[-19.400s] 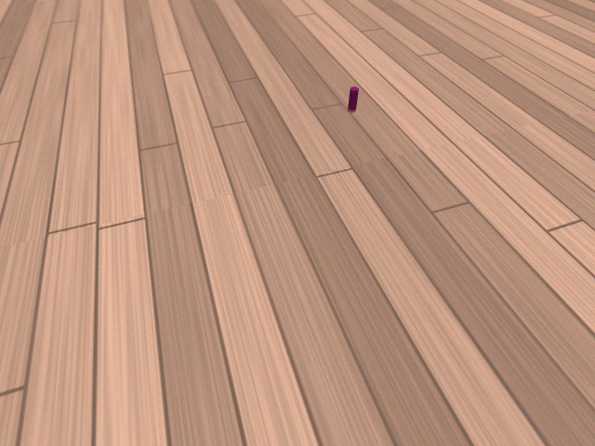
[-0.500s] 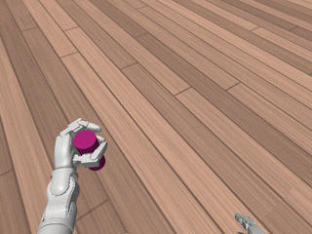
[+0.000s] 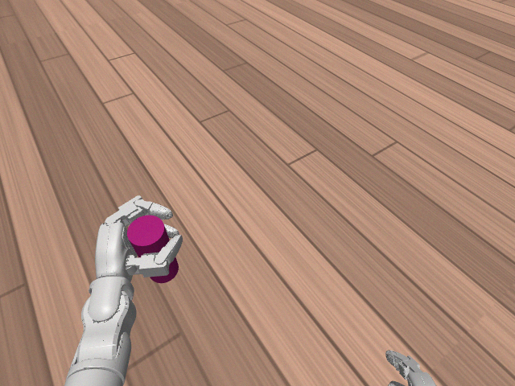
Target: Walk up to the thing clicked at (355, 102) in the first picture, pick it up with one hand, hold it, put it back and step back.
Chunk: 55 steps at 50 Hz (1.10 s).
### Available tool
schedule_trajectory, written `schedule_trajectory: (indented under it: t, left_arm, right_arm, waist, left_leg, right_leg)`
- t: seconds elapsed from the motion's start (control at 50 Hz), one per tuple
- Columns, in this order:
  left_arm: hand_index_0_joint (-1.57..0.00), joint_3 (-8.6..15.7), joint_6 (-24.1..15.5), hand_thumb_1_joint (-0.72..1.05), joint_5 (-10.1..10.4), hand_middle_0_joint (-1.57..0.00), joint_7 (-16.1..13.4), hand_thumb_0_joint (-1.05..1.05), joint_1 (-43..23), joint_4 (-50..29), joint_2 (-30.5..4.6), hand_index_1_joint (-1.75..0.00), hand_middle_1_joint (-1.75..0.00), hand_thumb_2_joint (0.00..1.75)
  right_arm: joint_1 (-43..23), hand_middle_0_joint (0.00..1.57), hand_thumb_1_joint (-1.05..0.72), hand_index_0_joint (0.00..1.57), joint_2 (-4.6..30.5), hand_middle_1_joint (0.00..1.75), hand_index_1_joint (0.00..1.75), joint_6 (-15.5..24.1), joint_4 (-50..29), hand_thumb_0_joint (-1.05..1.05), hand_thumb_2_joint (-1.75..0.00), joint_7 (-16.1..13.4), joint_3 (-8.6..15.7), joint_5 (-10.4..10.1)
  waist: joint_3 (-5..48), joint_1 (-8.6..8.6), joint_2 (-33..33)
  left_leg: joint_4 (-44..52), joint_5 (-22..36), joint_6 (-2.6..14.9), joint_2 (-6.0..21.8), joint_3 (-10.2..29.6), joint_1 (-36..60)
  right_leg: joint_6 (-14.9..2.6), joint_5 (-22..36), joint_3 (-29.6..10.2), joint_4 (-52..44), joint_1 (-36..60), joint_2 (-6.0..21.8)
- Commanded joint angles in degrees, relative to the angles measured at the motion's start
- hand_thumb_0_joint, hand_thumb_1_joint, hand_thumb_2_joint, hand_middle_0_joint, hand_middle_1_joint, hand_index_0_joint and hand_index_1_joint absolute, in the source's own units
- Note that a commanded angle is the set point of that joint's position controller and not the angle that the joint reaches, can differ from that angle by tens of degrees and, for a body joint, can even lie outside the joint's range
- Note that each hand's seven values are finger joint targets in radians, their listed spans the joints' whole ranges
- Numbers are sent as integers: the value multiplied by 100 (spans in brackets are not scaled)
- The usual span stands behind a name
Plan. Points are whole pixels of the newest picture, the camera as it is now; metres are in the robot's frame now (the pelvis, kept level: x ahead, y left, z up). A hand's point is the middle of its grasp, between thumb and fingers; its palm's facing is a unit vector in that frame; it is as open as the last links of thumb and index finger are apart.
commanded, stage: hold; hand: left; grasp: from the side
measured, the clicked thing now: (155, 251) +0.33 +0.18 +0.02
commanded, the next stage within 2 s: crouch in 1.70 s
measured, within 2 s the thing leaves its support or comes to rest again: neither
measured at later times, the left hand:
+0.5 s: hand (157, 242) +0.33 +0.16 +0.06, palm faces +0.11 -0.99 -0.03, open 7.0 cm
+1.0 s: hand (156, 244) +0.33 +0.17 +0.05, palm faces +0.11 -0.99 -0.03, open 7.0 cm
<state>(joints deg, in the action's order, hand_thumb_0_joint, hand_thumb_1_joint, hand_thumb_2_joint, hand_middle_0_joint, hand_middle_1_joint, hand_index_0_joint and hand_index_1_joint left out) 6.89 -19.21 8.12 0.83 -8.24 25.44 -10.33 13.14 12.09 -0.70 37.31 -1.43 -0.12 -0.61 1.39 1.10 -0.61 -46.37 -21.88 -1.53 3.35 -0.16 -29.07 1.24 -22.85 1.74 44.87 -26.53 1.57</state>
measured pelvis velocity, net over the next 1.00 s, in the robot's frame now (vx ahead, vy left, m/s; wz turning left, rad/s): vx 0.00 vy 0.00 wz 0.00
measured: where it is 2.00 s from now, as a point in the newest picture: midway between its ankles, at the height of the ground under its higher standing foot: outside the picture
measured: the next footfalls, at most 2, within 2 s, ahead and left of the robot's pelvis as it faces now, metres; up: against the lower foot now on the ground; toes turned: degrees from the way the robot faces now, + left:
none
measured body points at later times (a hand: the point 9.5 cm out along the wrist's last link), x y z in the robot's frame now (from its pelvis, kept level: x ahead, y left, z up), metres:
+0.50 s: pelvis +0.00 +0.00 +0.00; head +0.03 +0.00 +0.45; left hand +0.32 +0.22 +0.06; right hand +0.13 -0.24 -0.11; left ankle +0.02 +0.13 -0.71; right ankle +0.00 -0.13 -0.71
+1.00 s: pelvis +0.00 +0.00 +0.00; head +0.03 +0.00 +0.45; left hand +0.32 +0.22 +0.06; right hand +0.13 -0.24 -0.11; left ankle +0.02 +0.13 -0.71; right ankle +0.00 -0.13 -0.71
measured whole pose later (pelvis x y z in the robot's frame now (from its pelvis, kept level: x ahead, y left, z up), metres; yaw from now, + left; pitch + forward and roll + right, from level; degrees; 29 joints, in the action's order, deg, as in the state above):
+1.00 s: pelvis +0.00 +0.00 +0.00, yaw +0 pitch +4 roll -1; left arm 7.0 -20.5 7.8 0.6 -8.6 26.7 -10.2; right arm 12.8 12.2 0.0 38.2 -1.2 0.3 -0.4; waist 1.3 1.1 -0.7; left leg -46.1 -21.4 -1.5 3.3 -0.2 -29.1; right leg 1.3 -22.3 1.6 44.6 -26.6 1.5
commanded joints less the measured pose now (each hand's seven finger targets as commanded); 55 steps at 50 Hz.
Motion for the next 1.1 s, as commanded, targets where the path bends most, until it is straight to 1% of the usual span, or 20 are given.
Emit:
schedule_trajectory:
  t: [0.0, 0.06, 0.12, 0.16, 0.28, 0.32, 0.42, 0.46, 0.48, 0.54, 0.58, 0.62, 0.74, 0.78, 0.86, 0.9, 0.94, 0.96, 1.0, 1.08]
  left_arm:
    - [-129, 353, -546, 47, 39, -128, -50, 0, -1983, -1615, -835, -136, -136, 121]
    - [-130, 153, -501, 48, 53, -128, -1, 0, -1670, -1219, -534, -136, -136, 121]
    - [-128, 362, -571, 51, 39, -127, -26, 0, -1870, -1493, -818, -135, -135, 121]
    - [-130, 302, -543, 50, 45, -129, 8, 0, -1589, -1121, -653, -137, -137, 122]
    - [-130, 273, -622, 50, 68, -129, 2, 0, -1827, -1652, -770, -137, -137, 123]
    - [-129, 199, -568, 49, 89, -128, 12, 0, -1353, -1237, -542, -136, -137, 122]
    - [-129, 254, -581, 50, 1, -128, -43, 0, -2035, -1519, -774, -136, -136, 123]
    - [-128, 311, -532, 50, 59, -127, -29, 0, -1538, -1011, -618, -136, -136, 123]
    - [-127, 192, -556, 51, 73, -126, -7, 0, -1809, -1311, -566, -135, -136, 123]
    - [-129, 222, -558, 48, 13, -128, 0, 0, -1676, -1079, -599, -136, -136, 123]
    - [-129, 473, -614, 51, 24, -128, -10, 0, -1686, -1302, -847, -136, -137, 123]
    - [-130, 287, -609, 49, 22, -129, 3, 0, -1648, -1239, -668, -138, -138, 124]
    - [-127, 282, -644, 46, 11, -127, -27, 0, -1830, -1546, -766, -136, -136, 122]
    - [-127, 185, -632, 48, 20, -126, -32, 0, -1871, -1411, -613, -134, -134, 121]
    - [-129, 202, -579, 48, 45, -128, -25, 0, -1630, -1030, -544, -137, -137, 123]
    - [-129, 335, -641, 48, 10, -128, -28, 0, -1919, -1362, -792, -136, -136, 123]
    - [-128, 219, -576, 46, 42, -127, 10, 0, -1365, -931, -508, -136, -137, 123]
    - [-128, 279, -625, 46, 49, -127, -12, 0, -1652, -1420, -653, -136, -136, 123]
    - [-128, 194, -624, 48, 14, -127, -25, 0, -1598, -1325, -609, -137, -137, 124]
    - [-127, 328, -611, 47, 52, -126, -53, 0, -1628, -1392, -674, -136, -136, 123]
  right_arm:
    - [-242, 20, -91, 20, 754, 30, 30, 262, -685, 0, -90, -27, 306, 24]
    - [-264, 20, -91, 20, 735, 30, 30, 265, -685, 0, -90, -27, 284, 35]
    - [-277, 20, -91, 20, 767, 30, 30, 283, -673, 0, -90, -17, 323, 26]
    - [-310, 20, -91, 20, 761, 30, 30, 286, -716, 0, -90, -3, 310, 24]
    - [-279, 20, -91, 20, 737, 30, 30, 308, -686, 0, -90, -12, 294, 11]
    - [-255, 20, -91, 20, 745, 30, 30, 310, -657, 0, -90, -15, 295, 11]
    - [-223, 20, -91, 20, 748, 30, 30, 302, -617, 0, -90, -19, 297, 35]
    - [-225, 20, -90, 20, 770, 30, 30, 296, -586, 0, -90, -28, 313, 19]
    - [-245, 20, -90, 20, 728, 30, 30, 298, -615, 0, -90, -27, 292, 29]
    - [-260, 20, -91, 20, 762, 30, 30, 293, -613, 0, -90, -6, 332, 41]
    - [-254, 20, -91, 20, 780, 30, 30, 283, -655, 0, -90, 4, 345, 29]
    - [-266, 20, -91, 20, 762, 30, 30, 282, -670, 0, -91, 12, 320, 19]
    - [-263, 20, -92, 20, 773, 30, 30, 287, -658, 0, -91, 3, 330, 20]
    - [-237, 20, -91, 20, 758, 30, 30, 300, -638, 0, -90, -1, 314, 33]
    - [-302, 20, -91, 20, 774, 30, 30, 322, -632, 0, -91, -14, 319, 27]
    - [-283, 20, -91, 20, 772, 30, 30, 328, -619, 0, -91, -14, 335, 36]
    - [-293, 20, -91, 20, 759, 30, 30, 331, -645, 0, -91, 8, 323, 24]
    - [-304, 20, -91, 20, 758, 30, 30, 324, -664, 0, -91, 13, 332, 20]
    - [-275, 20, -91, 20, 771, 30, 30, 316, -675, 0, -91, 15, 333, 21]
    - [-332, 20, -91, 20, 752, 30, 30, 327, -685, 0, -91, -10, 315, 7]
  waist:
    - [1516, 32, -136]
    - [1282, 106, 15]
    - [1499, -8, -84]
    - [1467, 19, -38]
    - [1588, -2, -35]
    - [1464, 19, 124]
    - [1470, 63, -99]
    - [1435, 70, 162]
    - [1507, 52, 64]
    - [1412, 39, -33]
    - [1604, -66, -51]
    - [1490, -1, 31]
    - [1539, 15, -141]
    - [1502, 76, -34]
    - [1332, 78, 107]
    - [1512, 29, -39]
    - [1380, 15, 64]
    - [1497, -41, -76]
    - [1551, 34, 15]
    - [1432, 14, 123]
  left_leg:
    - [647, 1264, 131, -265, -85, 804]
    - [662, 1112, 148, -265, -82, 725]
    - [697, 1036, 126, -261, -62, 749]
    - [714, 1008, 124, -249, -59, 735]
    - [690, 1123, 133, -268, -78, 753]
    - [696, 1167, 135, -249, -65, 763]
    - [692, 1144, 130, -253, -69, 791]
    - [667, 1241, 154, -243, -73, 796]
    - [657, 1242, 149, -258, -86, 782]
    - [672, 1179, 132, -247, -69, 749]
    - [673, 1307, 137, -259, -81, 807]
    - [683, 1283, 140, -264, -89, 788]
    - [722, 1173, 124, -250, -79, 858]
    - [729, 1073, 121, -231, -55, 839]
    - [704, 1030, 145, -236, -56, 728]
    - [695, 1043, 146, -264, -76, 772]
    - [699, 1059, 141, -257, -68, 695]
    - [709, 1085, 121, -253, -67, 729]
    - [727, 1096, 126, -246, -55, 807]
    - [717, 1033, 143, -251, -75, 745]
  right_leg:
    - [-106, 1596, 38, -626, 462, -172]
    - [-89, 1474, 48, -662, 336, -178]
    - [-125, 1346, 65, -648, 415, -180]
    - [-119, 1315, 72, -659, 375, -203]
    - [-104, 1461, 46, -670, 516, -177]
    - [-102, 1483, 76, -650, 481, -200]
    - [-108, 1483, 51, -676, 411, -188]
    - [-83, 1588, 50, -676, 433, -184]
    - [-83, 1616, 38, -685, 455, -171]
    - [-110, 1489, 59, -654, 330, -186]
    - [-103, 1622, 49, -651, 561, -171]
    - [-99, 1604, 47, -653, 528, -175]
    - [-116, 1475, 47, -669, 425, -183]
    - [-119, 1372, 66, -668, 402, -203]
    - [-92, 1364, 63, -700, 329, -182]
    - [-94, 1379, 28, -699, 429, -159]
    - [-106, 1365, 56, -675, 423, -180]
    - [-124, 1380, 60, -668, 427, -187]
    - [-118, 1384, 78, -675, 476, -198]
    - [-91, 1353, 53, -725, 427, -187]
